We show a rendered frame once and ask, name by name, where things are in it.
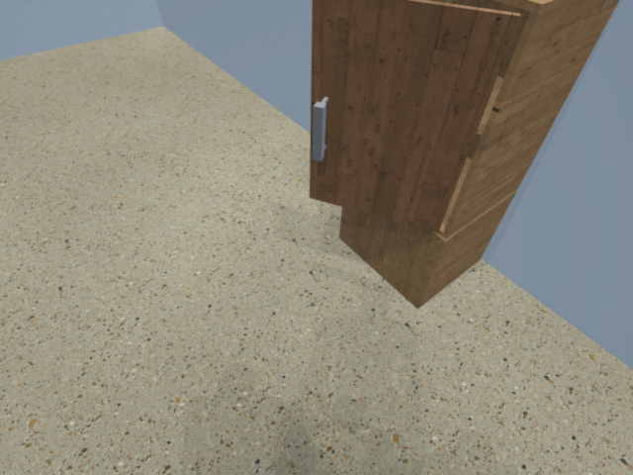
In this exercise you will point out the cupboard door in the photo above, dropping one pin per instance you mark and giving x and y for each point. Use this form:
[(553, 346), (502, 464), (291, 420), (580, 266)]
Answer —
[(408, 82)]

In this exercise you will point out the handle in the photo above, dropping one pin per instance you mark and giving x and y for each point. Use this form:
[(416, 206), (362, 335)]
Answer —
[(319, 129)]

